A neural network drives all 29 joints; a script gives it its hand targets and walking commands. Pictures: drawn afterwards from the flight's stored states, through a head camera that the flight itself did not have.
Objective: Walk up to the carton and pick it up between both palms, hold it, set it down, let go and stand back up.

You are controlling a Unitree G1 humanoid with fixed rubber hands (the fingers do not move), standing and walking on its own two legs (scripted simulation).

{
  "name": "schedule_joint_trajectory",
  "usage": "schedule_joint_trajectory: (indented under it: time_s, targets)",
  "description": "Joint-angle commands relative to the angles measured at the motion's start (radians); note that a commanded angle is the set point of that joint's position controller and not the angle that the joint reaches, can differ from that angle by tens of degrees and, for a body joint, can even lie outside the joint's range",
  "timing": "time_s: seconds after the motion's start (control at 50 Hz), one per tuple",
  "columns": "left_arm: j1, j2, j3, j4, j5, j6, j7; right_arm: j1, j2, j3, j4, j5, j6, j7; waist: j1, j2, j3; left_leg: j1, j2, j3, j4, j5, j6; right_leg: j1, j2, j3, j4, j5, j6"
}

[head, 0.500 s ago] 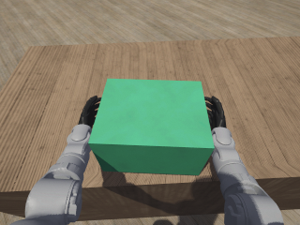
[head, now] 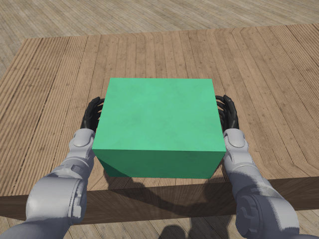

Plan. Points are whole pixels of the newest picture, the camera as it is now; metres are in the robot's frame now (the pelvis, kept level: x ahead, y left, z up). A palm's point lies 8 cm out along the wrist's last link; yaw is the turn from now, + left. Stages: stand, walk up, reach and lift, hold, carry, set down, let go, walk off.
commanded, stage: set down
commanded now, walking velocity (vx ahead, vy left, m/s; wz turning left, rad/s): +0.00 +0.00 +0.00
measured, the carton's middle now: (160, 128) +0.41 +0.01 +0.01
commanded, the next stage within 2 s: none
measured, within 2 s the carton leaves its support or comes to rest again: neither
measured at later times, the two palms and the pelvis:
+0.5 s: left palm (91, 126) +0.42 +0.19 +0.02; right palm (228, 124) +0.40 -0.18 +0.02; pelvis +0.00 +0.00 +0.00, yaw -1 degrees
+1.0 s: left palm (91, 126) +0.42 +0.19 +0.02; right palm (228, 125) +0.40 -0.18 +0.02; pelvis -0.02 +0.00 -0.01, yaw -1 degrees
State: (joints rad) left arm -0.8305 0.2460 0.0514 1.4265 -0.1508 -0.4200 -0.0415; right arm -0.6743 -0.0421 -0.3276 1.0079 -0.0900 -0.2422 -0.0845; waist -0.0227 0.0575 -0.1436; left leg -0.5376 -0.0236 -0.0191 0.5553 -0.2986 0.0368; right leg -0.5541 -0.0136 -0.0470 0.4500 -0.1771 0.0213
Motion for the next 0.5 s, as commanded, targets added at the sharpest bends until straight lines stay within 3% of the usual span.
schedule_joint_trajectory:
  time_s: [0.0, 0.08, 0.24, 0.32, 0.4, 0.48]
  targets:
    - [-0.756, -0.599, -0.12, -0.266, 0.075, -0.08, -0.112, -0.63, 0.631, 0.343, -0.108, -0.07, -0.059, 0.153, -0.013, 0.02, -0.626, 0.098, 0.032, 0.023, -0.045, 0.494, -0.094, 0.485, 0.015, 0.02, 0.066, 0.344, -0.027]
    - [-0.744, -0.566, -0.098, -0.254, 0.083, -0.083, -0.104, -0.619, 0.582, 0.31, -0.08, -0.075, -0.078, 0.146, -0.027, 0.038, -0.622, 0.144, 0.04, 0.019, -0.025, 0.552, -0.106, 0.457, 0.016, 0.014, 0.069, 0.358, -0.032]
    - [-0.686, -0.45, -0.028, -0.21, 0.111, -0.093, -0.089, -0.599, 0.455, 0.21, -0.009, -0.088, -0.124, 0.129, -0.017, 0.033, -0.585, 0.176, 0.047, 0.023, 0.003, 0.629, -0.12, 0.402, 0.029, 0.006, 0.067, 0.341, -0.032]
    - [-0.664, -0.382, 0.005, -0.168, 0.123, -0.088, -0.08, -0.595, 0.388, 0.154, 0.032, -0.092, -0.14, 0.12, -0.021, 0.038, -0.556, 0.178, 0.047, 0.028, 0.003, 0.619, -0.119, 0.37, 0.03, 0.002, 0.064, 0.327, -0.031]
    - [-0.66, -0.455, 0.02, -0.104, 0.157, -0.108, -0.098, -0.601, 0.485, 0.119, 0.087, -0.152, -0.156, 0.128, -0.026, 0.017, -0.486, 0.14, 0.041, 0.037, -0.002, 0.534, -0.108, 0.332, 0.021, -0.008, 0.058, 0.251, -0.032]
    - [-0.655, -0.466, 0.039, -0.062, 0.183, -0.116, -0.1, -0.6, 0.477, 0.101, 0.131, -0.176, -0.176, 0.143, -0.013, 0.033, -0.471, 0.159, 0.05, 0.038, -0.008, 0.52, -0.111, 0.275, 0.02, -0.014, 0.047, 0.197, -0.038]
